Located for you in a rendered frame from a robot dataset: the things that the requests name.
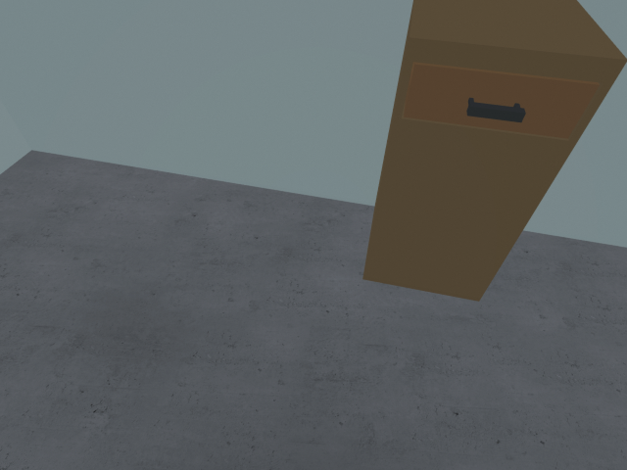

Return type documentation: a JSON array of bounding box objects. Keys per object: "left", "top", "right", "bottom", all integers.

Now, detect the cabinet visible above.
[{"left": 362, "top": 0, "right": 627, "bottom": 302}]

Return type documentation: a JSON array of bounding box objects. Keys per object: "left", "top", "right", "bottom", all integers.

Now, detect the handle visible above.
[{"left": 467, "top": 98, "right": 526, "bottom": 122}]

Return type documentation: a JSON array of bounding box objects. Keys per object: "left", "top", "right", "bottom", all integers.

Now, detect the drawer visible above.
[{"left": 404, "top": 62, "right": 600, "bottom": 139}]

